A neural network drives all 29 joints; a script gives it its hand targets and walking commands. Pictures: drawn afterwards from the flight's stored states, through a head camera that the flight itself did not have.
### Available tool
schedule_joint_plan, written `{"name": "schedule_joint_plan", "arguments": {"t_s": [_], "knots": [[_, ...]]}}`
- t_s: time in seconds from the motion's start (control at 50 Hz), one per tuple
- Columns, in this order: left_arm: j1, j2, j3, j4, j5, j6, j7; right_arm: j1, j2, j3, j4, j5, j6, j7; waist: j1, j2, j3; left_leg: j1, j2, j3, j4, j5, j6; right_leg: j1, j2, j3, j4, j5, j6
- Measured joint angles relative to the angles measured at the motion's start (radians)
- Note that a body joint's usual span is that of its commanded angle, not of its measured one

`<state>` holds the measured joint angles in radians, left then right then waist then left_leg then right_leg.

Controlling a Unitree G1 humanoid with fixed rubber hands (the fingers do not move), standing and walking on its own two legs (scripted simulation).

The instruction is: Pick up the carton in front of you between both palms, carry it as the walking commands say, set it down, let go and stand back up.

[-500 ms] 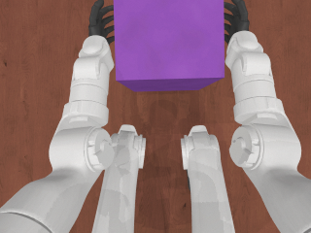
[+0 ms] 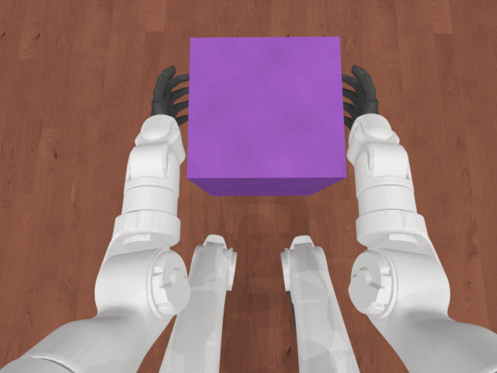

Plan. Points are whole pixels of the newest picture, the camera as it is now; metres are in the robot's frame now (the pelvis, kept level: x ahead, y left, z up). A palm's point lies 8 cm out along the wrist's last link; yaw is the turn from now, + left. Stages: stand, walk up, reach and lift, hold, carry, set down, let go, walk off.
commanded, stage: reach and lift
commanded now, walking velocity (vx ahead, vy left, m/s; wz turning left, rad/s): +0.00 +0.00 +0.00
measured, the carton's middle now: (262, 133) +0.48 -0.01 -0.12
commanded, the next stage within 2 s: hold in 1.98 s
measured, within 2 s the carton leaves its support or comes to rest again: neither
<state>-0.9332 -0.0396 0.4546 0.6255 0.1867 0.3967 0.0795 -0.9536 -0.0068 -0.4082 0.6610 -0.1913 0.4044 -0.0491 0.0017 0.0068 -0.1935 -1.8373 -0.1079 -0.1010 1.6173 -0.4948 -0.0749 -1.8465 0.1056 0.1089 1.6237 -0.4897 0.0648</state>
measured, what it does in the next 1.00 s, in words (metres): rises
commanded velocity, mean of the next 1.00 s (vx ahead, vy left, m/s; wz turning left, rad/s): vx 0.00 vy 0.00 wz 0.00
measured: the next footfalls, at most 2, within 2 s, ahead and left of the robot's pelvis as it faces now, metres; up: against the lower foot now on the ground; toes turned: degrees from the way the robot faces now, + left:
none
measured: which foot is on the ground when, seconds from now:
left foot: down 0.00-1.00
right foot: down 0.00-1.00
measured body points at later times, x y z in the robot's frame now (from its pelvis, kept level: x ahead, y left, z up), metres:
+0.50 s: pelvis +0.05 +0.00 +0.14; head +0.17 +0.00 +0.58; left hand +0.43 +0.15 +0.10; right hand +0.43 -0.15 +0.10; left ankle +0.10 +0.14 -0.50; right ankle +0.10 -0.13 -0.50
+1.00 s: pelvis +0.09 +0.00 +0.23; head +0.06 +0.00 +0.68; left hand +0.39 +0.15 +0.24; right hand +0.39 -0.15 +0.24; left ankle +0.10 +0.14 -0.50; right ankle +0.10 -0.13 -0.50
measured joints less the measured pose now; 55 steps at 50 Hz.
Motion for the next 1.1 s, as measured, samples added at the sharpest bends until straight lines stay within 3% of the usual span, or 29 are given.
{"name": "schedule_joint_plan", "arguments": {"t_s": [0.3, 0.62, 0.78, 0.94, 1.1], "knots": [[0.235, -0.047, -0.036, 0.020, 0.006, -0.055, -0.007, 0.240, 0.065, 0.020, 0.007, -0.007, -0.054, -0.002, 0.000, -0.001, -0.042, 0.415, 0.013, -0.017, -0.289, 0.022, 0.021, 0.418, -0.011, 0.011, -0.293, 0.022, -0.017], [0.483, -0.091, -0.100, -0.048, 0.011, -0.059, -0.021, 0.494, 0.118, 0.074, -0.068, -0.010, -0.062, 0.004, -0.002, -0.003, 0.000, 0.924, 0.032, -0.034, -0.669, 0.107, 0.040, 0.929, -0.032, 0.026, -0.674, 0.105, -0.032], [0.593, -0.103, -0.141, -0.105, 0.017, -0.005, -0.028, 0.610, 0.139, 0.108, -0.134, -0.015, -0.009, 0.007, -0.001, -0.005, 0.032, 1.217, 0.047, -0.041, -0.887, 0.169, 0.048, 1.221, -0.046, 0.032, -0.891, 0.166, -0.040], [0.682, -0.110, -0.188, -0.208, 0.028, 0.104, -0.041, 0.703, 0.155, 0.151, -0.243, -0.022, 0.102, 0.010, -0.001, -0.006, 0.069, 1.491, 0.060, -0.046, -1.077, 0.230, 0.054, 1.496, -0.058, 0.036, -1.081, 0.227, -0.045], [0.651, -0.116, -0.171, -0.207, 0.091, 0.198, -0.068, 0.675, 0.162, 0.137, -0.247, -0.083, 0.198, 0.035, -0.001, -0.006, 0.119, 1.631, 0.065, -0.045, -1.143, 0.257, 0.056, 1.635, -0.063, 0.036, -1.148, 0.255, -0.047]]}}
